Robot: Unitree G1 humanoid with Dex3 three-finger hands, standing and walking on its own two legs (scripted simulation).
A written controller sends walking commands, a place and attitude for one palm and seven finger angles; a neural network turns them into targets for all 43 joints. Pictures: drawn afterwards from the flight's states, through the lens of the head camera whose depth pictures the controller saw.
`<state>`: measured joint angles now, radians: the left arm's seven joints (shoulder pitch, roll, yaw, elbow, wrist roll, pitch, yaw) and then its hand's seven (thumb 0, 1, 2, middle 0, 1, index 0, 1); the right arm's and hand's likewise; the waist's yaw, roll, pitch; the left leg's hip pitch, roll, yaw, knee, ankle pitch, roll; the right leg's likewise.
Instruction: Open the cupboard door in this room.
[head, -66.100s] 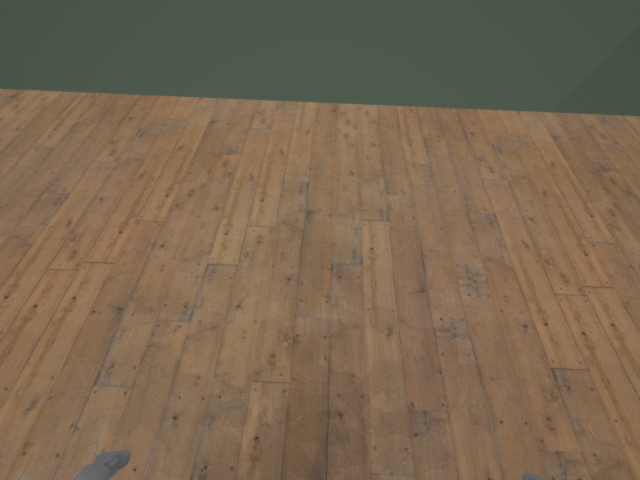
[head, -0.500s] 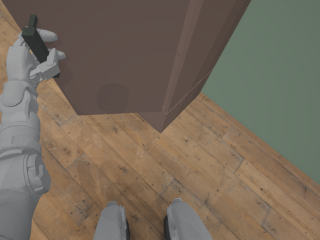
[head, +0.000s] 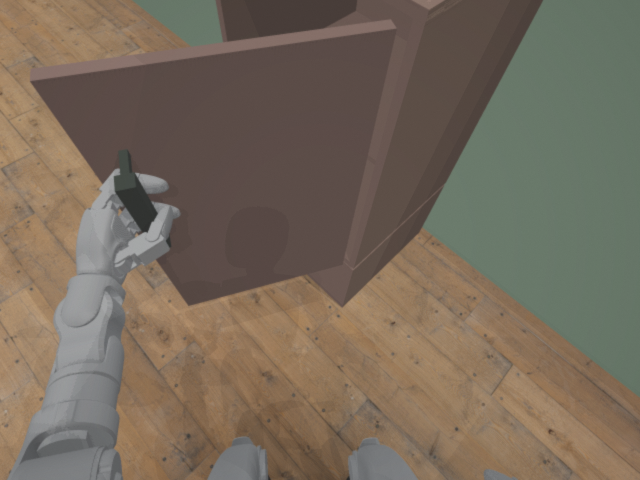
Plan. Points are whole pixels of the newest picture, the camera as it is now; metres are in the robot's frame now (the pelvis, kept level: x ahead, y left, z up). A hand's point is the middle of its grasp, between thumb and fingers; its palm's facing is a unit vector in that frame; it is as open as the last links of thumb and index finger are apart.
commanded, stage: pull the door open along its arc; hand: left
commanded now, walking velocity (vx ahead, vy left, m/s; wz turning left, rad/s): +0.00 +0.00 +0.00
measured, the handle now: (144, 202) +0.46 +0.21 +0.03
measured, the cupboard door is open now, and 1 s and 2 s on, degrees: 63 96 97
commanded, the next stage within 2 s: open thumb and fingers to let go in 0.64 s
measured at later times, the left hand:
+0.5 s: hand (225, 314) +0.30 +0.10 +0.04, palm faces +0.40 -0.92 -0.02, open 6.1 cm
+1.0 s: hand (266, 342) +0.27 +0.05 +0.04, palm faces +0.39 -0.92 -0.02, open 7.3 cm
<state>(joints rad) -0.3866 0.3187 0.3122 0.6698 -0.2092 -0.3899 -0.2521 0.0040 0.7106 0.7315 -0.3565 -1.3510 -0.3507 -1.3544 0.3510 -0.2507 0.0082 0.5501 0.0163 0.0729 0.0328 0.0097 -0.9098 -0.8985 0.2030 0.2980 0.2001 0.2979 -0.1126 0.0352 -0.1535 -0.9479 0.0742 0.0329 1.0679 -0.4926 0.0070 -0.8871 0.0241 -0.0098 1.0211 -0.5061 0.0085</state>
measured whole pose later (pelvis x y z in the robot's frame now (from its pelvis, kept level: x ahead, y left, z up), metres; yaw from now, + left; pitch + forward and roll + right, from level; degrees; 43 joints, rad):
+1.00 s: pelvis -0.01 -0.05 +0.00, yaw +6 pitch +15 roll +1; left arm 0.12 -0.09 -0.19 0.21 0.08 -0.38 0.49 0.01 0.45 0.70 -0.36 -1.31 -0.38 -1.31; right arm 0.17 -0.18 0.00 0.58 -0.08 -0.02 0.01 0.01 -0.91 -0.90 0.20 0.30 0.20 0.30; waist 0.00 0.03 -0.15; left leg -0.84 0.03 -0.04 1.05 -0.46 -0.06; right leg -0.79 -0.01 -0.08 1.09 -0.56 -0.05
